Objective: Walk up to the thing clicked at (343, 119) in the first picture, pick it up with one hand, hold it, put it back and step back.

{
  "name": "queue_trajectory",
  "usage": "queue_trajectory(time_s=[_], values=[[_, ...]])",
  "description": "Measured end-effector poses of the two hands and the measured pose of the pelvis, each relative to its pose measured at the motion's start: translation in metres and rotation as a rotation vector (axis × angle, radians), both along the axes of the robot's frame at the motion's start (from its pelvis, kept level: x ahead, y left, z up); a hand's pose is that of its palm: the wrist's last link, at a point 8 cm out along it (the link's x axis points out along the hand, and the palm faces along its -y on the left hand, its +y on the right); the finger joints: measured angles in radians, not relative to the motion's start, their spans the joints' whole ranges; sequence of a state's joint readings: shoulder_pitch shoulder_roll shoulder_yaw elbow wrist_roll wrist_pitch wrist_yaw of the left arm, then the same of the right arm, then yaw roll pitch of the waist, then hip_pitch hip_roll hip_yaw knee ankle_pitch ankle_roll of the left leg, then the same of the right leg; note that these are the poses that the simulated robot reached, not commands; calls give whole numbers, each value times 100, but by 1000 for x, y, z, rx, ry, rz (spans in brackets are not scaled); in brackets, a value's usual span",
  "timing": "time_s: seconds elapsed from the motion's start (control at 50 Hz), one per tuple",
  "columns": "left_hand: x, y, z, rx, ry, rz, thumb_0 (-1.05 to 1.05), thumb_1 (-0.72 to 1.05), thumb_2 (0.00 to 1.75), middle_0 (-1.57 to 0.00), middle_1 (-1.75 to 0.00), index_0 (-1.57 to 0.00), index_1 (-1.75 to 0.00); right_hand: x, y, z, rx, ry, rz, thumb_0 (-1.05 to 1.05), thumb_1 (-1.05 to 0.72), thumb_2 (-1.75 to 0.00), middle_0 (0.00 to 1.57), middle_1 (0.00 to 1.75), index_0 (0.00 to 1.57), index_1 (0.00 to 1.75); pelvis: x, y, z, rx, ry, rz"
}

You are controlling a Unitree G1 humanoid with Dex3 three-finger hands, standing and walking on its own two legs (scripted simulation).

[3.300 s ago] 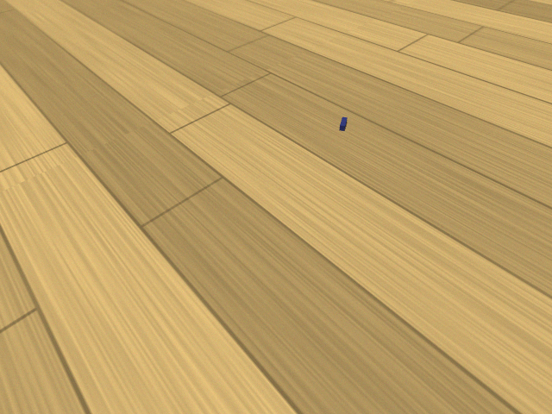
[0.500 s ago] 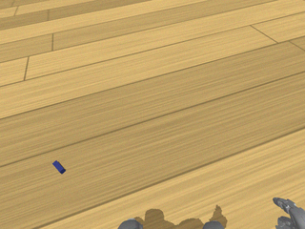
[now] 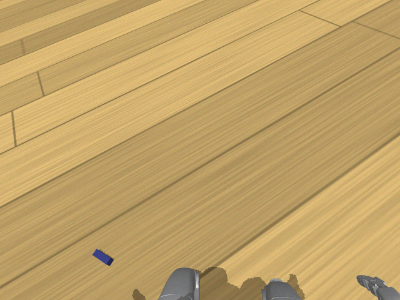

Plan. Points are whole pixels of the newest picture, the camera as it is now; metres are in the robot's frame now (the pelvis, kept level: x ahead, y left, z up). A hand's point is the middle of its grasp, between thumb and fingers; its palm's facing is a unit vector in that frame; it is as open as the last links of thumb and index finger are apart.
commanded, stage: walk up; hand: left
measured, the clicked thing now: (103, 257) +0.41 +0.63 -0.72
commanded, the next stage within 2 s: none
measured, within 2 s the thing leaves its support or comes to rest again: neither
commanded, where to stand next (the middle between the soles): -0.01 +0.65 m, yaw -30 degrees
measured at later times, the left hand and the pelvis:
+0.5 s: hand out of the picture +0.14 +0.52 -0.13, palm faces -0.27 -0.81 -0.53, open 7.4 cm; pelvis +0.00 +0.25 +0.00, yaw -12 degrees
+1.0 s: hand out of the picture +0.15 +0.82 -0.14, palm faces -0.25 -0.73 -0.63, open 7.4 cm; pelvis -0.05 +0.53 -0.03, yaw -20 degrees
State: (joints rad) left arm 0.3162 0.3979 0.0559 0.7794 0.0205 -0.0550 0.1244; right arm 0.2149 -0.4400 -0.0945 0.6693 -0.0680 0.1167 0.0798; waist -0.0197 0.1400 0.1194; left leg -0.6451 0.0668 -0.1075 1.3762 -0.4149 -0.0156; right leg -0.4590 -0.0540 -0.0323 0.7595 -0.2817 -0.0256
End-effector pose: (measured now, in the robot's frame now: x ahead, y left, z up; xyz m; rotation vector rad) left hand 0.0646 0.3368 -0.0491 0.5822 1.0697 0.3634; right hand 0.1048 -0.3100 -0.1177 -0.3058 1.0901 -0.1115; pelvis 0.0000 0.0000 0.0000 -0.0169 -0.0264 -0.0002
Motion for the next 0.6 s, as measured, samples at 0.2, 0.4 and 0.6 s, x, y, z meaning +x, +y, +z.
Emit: queue_trajectory(time_s=[0.2, 0.4, 0.6], values=[[20, 163, -17, 75, 37, -102, 0, 89, 90, -21, -31, -22, -30, 10, 94, 1, -103, -94, -40, 1, -91, -90, 20, 30, 20, 30, -2, 133, -32, 21, 27, -88], [67, 214, -33, -40, 100, -173, 0, 90, 90, -20, -30, -21, -30, -98, 208, 18, -81, 92, -226, 1, -91, -90, 20, 30, 20, 30, 0, 218, -2, -2, 36, -161], [81, 248, -29, -63, 41, -304, 0, 89, 90, -21, -30, -21, -30, -132, 282, -7, -49, 110, -304, 1, -91, -90, 20, 30, 20, 30, -14, 293, -10, -26, -8, -237]])
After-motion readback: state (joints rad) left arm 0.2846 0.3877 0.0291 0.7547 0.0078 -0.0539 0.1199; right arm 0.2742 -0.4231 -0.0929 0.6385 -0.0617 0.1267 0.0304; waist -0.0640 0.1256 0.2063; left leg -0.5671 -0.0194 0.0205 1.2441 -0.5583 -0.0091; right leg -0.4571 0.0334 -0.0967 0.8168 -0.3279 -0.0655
